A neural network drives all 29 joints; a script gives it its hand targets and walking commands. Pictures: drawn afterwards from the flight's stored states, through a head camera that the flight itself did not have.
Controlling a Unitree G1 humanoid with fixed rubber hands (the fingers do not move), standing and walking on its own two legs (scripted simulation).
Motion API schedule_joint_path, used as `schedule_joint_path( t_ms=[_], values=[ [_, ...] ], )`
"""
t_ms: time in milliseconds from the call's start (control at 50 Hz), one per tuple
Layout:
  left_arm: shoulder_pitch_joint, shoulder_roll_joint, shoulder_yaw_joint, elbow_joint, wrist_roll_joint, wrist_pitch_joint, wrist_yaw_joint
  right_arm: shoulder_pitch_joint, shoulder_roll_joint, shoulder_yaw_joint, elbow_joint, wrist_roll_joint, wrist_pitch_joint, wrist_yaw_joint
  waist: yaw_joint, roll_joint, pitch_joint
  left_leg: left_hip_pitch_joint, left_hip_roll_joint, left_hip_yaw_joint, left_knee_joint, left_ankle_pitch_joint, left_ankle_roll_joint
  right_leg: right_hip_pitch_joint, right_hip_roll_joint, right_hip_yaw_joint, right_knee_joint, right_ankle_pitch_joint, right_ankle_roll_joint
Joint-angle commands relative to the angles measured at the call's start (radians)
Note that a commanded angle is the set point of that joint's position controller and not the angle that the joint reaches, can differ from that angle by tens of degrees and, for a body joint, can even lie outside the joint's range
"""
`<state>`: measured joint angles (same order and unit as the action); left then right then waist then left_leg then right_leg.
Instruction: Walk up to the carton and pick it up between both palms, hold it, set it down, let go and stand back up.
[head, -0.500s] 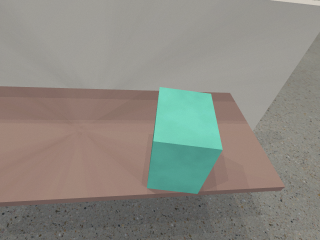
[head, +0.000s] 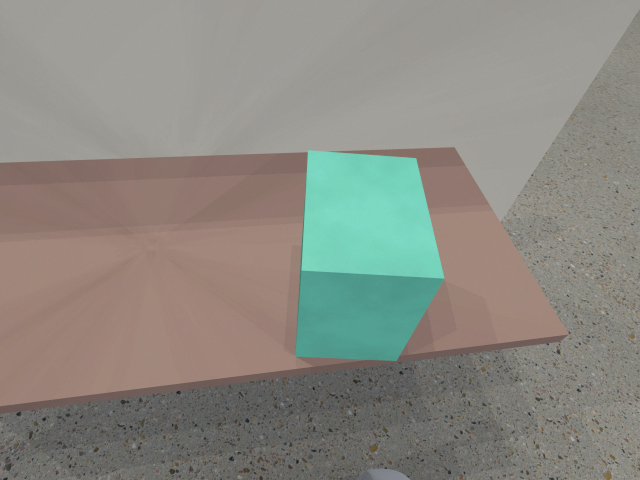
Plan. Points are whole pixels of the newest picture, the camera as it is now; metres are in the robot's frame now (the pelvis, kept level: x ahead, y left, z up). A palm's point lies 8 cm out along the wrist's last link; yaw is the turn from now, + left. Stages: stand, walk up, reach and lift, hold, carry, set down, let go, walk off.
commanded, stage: walk up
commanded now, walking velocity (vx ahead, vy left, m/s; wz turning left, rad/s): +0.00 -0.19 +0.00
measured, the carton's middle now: (354, 260) +0.42 -0.07 -0.01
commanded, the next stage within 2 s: none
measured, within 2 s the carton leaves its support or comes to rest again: neither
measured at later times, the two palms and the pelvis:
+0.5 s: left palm out of the picture +0.05 +0.08 -0.12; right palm out of the picture -0.03 -0.35 -0.17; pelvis +0.00 -0.14 +0.00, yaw -1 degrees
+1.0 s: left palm out of the picture -0.02 +0.05 -0.15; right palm out of the picture +0.00 -0.33 -0.16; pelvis +0.02 -0.14 +0.00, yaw +0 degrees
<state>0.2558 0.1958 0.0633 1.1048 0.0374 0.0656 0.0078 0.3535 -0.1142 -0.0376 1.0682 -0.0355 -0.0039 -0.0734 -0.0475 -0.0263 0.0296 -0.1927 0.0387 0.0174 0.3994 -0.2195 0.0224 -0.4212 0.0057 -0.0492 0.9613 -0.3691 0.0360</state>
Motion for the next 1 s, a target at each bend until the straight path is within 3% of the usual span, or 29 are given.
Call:
schedule_joint_path(
  t_ms=[0, 80, 120, 160, 200, 220, 240, 260, 280, 300, 320, 340, 360, 380, 400, 420, 440, 480, 520, 600, 660, 720, 760, 800, 840, 980],
  values=[
    [0.006, 0.032, 0.022, -0.084, 0.009, -0.015, -0.015, 0.045, -0.144, -0.033, -0.028, -0.001, -0.005, 0.0, 0.022, 0.241, 0.037, -0.041, 0.23, -0.153, -0.138, 0.09, 0.086, -0.129, -0.042, 0.076, 0.106, 0.113, 0.026],
    [-0.032, 0.011, 0.007, -0.114, -0.033, -0.008, -0.003, 0.038, -0.17, -0.041, -0.03, -0.005, -0.018, 0.011, 0.005, 0.298, 0.021, -0.031, 0.215, -0.087, -0.103, 0.25, 0.102, -0.078, -0.033, 0.022, -0.087, 0.071, 0.055],
    [-0.068, 0.022, 0.007, -0.129, -0.034, -0.005, 0.001, 0.053, -0.212, -0.053, -0.025, -0.011, -0.018, 0.014, -0.018, 0.317, 0.017, -0.025, 0.228, -0.101, -0.085, 0.305, 0.112, -0.039, -0.027, -0.011, -0.169, 0.037, 0.061],
    [-0.068, 0.039, 0.008, -0.139, -0.033, -0.004, 0.002, 0.045, -0.262, -0.067, -0.028, -0.014, -0.013, 0.014, -0.021, 0.331, 0.004, -0.022, 0.256, -0.128, -0.062, 0.334, 0.121, 0.014, -0.026, -0.033, -0.247, 0.003, 0.055],
    [0.0, 0.059, 0.017, -0.125, -0.034, -0.01, 0.001, -0.003, -0.299, -0.08, -0.044, -0.011, -0.006, 0.012, 0.012, 0.327, -0.025, -0.035, 0.276, -0.132, -0.019, 0.353, 0.104, 0.108, -0.026, -0.046, -0.36, 0.044, 0.039],
    [0.073, -0.017, -0.005, -0.108, -0.037, -0.045, -0.001, 0.004, -0.179, -0.038, 0.008, 0.026, 0.006, 0.02, 0.102, 0.335, -0.095, -0.066, 0.11, -0.003, 0.055, 0.194, 0.061, 0.296, -0.036, -0.015, -0.581, 0.226, 0.021],
    [0.138, 0.054, 0.011, -0.067, -0.031, -0.075, 0.003, 0.047, -0.128, -0.028, 0.012, 0.024, 0.008, 0.028, 0.091, 0.148, -0.124, -0.111, 0.047, 0.034, 0.161, -0.005, 0.013, 0.406, -0.078, 0.01, -0.635, 0.312, 0.037],
    [0.161, 0.141, 0.022, -0.059, -0.024, -0.094, 0.011, 0.085, -0.081, -0.012, -0.002, 0.024, 0.009, 0.03, 0.081, -0.126, -0.118, -0.252, 0.007, 0.049, 0.271, -0.294, -0.035, 0.457, -0.269, 0.23, -0.679, 0.4, 0.018],
    [0.138, 0.18, 0.021, -0.073, -0.018, -0.095, 0.017, 0.136, -0.056, -0.006, -0.005, 0.03, 0.023, 0.029, 0.039, -0.262, -0.098, -0.278, 0.005, 0.018, 0.345, -0.452, -0.048, 0.395, -0.398, 0.379, -0.708, 0.404, -0.021],
    [0.073, 0.135, 0.0, -0.09, -0.013, -0.085, 0.019, 0.139, -0.084, -0.016, 0.015, 0.031, 0.043, 0.034, 0.008, -0.179, -0.03, -0.191, 0.042, -0.038, 0.384, -0.374, -0.024, 0.252, -0.351, 0.277, -0.719, 0.276, -0.023],
    [0.009, 0.144, -0.006, -0.104, -0.015, -0.08, 0.015, 0.132, -0.078, -0.012, 0.012, 0.041, 0.051, 0.036, 0.005, -0.315, -0.01, -0.184, 0.035, -0.035, 0.356, -0.328, -0.019, 0.167, -0.351, 0.284, -0.784, 0.122, -0.08],
    [-0.02, 0.1, -0.016, -0.116, -0.021, -0.081, 0.01, 0.066, -0.11, -0.014, 0.017, 0.038, 0.058, 0.039, 0.024, -0.294, 0.074, -0.168, 0.043, -0.049, 0.373, -0.263, -0.018, 0.093, -0.283, 0.257, -0.834, 0.021, -0.034],
    [-0.033, 0.066, -0.025, -0.115, -0.026, -0.085, 0.007, 0.032, -0.12, -0.021, 0.025, 0.031, 0.064, 0.047, 0.026, -0.307, 0.134, -0.163, 0.029, -0.04, 0.398, -0.198, -0.02, 0.05, -0.222, 0.222, -0.841, 0.033, 0.004],
    [-0.025, 0.04, -0.035, -0.105, -0.028, -0.088, 0.009, 0.049, -0.117, -0.02, 0.046, 0.027, 0.066, 0.055, 0.017, -0.285, 0.131, -0.171, 0.014, -0.031, 0.427, -0.164, -0.023, 0.107, -0.194, 0.181, -0.821, 0.137, 0.045],
    [-0.013, 0.041, -0.04, -0.1, -0.029, -0.094, 0.014, 0.083, -0.1, -0.02, 0.061, 0.025, 0.066, 0.059, 0.007, -0.272, 0.1, -0.179, 0.013, -0.029, 0.431, -0.135, -0.023, 0.17, -0.2, 0.141, -0.785, 0.267, 0.032],
    [-0.011, 0.036, -0.041, -0.097, -0.037, -0.099, 0.018, 0.131, -0.087, -0.018, 0.087, 0.022, 0.066, 0.061, -0.009, -0.218, 0.061, -0.185, 0.002, -0.018, 0.459, -0.111, -0.03, 0.231, -0.196, 0.103, -0.765, 0.336, 0.024],
    [0.0, 0.033, -0.042, -0.097, -0.044, -0.105, 0.019, 0.145, -0.084, -0.019, 0.099, 0.021, 0.066, 0.059, -0.01, -0.175, 0.029, -0.183, -0.001, -0.012, 0.468, -0.099, -0.036, 0.264, -0.198, 0.088, -0.758, 0.336, 0.015],
    [0.054, 0.005, -0.054, -0.08, -0.048, -0.112, 0.02, 0.077, -0.088, -0.018, 0.092, 0.02, 0.062, 0.055, 0.019, -0.124, 0.019, -0.159, 0.001, -0.014, 0.432, -0.101, -0.041, 0.258, -0.202, 0.118, -0.772, 0.263, -0.004],
    [0.087, 0.003, -0.062, -0.06, -0.043, -0.113, 0.027, 0.005, -0.09, -0.018, 0.074, 0.02, 0.06, 0.054, 0.038, -0.106, 0.042, -0.153, 0.004, -0.019, 0.377, -0.106, -0.042, 0.241, -0.217, 0.157, -0.783, 0.209, -0.038],
    [0.086, 0.028, -0.063, -0.051, -0.031, -0.114, 0.038, 0.021, -0.055, -0.003, 0.096, 0.022, 0.049, 0.046, 0.038, -0.064, 0.02, -0.142, 0.004, -0.026, 0.276, -0.145, -0.032, 0.305, -0.255, 0.187, -0.753, 0.201, -0.121],
    [0.113, 0.019, -0.066, -0.031, -0.026, -0.109, 0.036, 0.005, -0.046, 0.007, 0.098, 0.023, 0.035, 0.037, 0.044, -0.055, 0.028, -0.073, 0.005, -0.025, 0.142, -0.145, -0.017, 0.274, -0.257, 0.214, -0.726, 0.219, -0.162],
    [0.109, 0.018, -0.062, -0.019, -0.032, -0.102, 0.034, 0.064, -0.03, 0.021, 0.127, 0.025, 0.014, 0.03, 0.021, 0.007, 0.017, 0.057, 0.035, -0.05, -0.074, 0.095, -0.006, 0.257, -0.212, 0.17, -0.667, 0.329, -0.136],
    [0.146, -0.006, -0.065, -0.003, -0.041, -0.105, 0.029, 0.06, -0.07, 0.019, 0.132, 0.026, -0.001, 0.026, 0.049, 0.071, -0.009, 0.143, 0.095, -0.099, -0.07, 0.221, 0.003, 0.229, -0.154, 0.107, -0.638, 0.348, -0.105],
    [0.159, -0.035, -0.07, 0.012, -0.04, -0.105, 0.026, 0.014, -0.06, 0.027, 0.134, 0.029, -0.005, 0.031, 0.069, 0.147, 0.041, 0.066, 0.088, -0.079, -0.058, 0.193, 0.017, 0.263, -0.115, 0.066, -0.667, 0.308, -0.094],
    [0.139, 0.001, -0.063, 0.022, -0.032, -0.1, 0.029, 0.024, -0.024, 0.039, 0.133, 0.026, -0.009, 0.032, 0.05, 0.129, 0.069, 0.033, 0.069, -0.066, -0.088, 0.173, 0.008, 0.295, -0.121, 0.069, -0.641, 0.348, -0.094],
    [0.168, -0.046, -0.069, 0.064, -0.028, -0.094, 0.029, 0.037, -0.04, 0.04, 0.132, 0.029, -0.018, 0.025, 0.055, 0.011, 0.07, 0.057, 0.075, -0.066, -0.105, 0.162, 0.019, 0.283, -0.11, 0.048, -0.653, 0.32, -0.075]
  ],
)
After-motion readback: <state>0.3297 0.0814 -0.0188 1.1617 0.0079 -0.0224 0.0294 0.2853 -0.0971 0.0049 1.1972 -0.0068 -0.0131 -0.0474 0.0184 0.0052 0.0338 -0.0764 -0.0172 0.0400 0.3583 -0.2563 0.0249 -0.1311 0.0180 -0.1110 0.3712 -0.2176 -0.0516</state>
